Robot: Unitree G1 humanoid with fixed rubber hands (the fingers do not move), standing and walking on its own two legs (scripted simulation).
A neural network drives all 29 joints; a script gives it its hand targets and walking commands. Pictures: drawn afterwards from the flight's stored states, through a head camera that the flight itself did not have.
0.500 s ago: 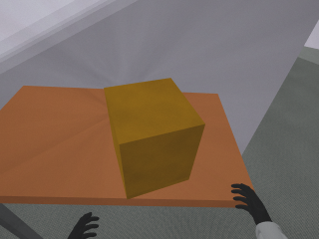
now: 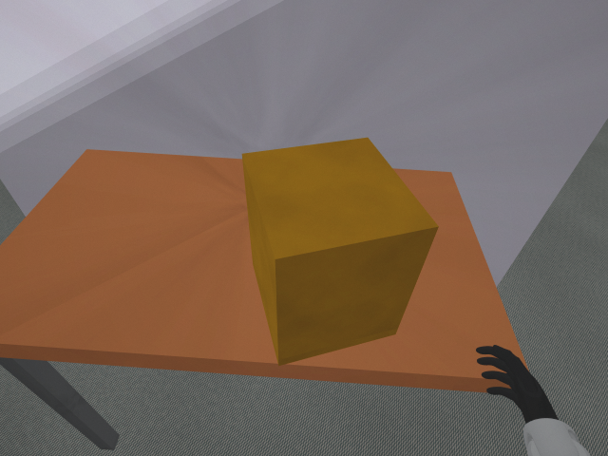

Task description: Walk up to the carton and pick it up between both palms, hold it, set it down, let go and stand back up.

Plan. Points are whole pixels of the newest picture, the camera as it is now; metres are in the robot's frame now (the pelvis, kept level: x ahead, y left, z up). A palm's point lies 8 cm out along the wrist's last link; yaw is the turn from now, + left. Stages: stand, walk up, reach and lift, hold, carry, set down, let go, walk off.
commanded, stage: stand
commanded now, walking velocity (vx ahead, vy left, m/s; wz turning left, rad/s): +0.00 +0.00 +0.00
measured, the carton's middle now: (323, 250) +0.42 +0.00 +0.05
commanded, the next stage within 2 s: none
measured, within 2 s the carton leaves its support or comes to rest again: neither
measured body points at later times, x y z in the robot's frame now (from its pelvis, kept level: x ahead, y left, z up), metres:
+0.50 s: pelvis +0.00 +0.02 +0.00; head -0.01 +0.03 +0.45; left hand +0.10 +0.32 -0.11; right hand +0.23 -0.27 +0.00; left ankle +0.01 +0.11 -0.73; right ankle +0.02 -0.15 -0.73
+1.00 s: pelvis -0.01 +0.01 +0.01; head -0.02 +0.02 +0.46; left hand +0.08 +0.32 -0.12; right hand +0.23 -0.27 +0.00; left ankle +0.01 +0.11 -0.73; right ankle +0.02 -0.15 -0.73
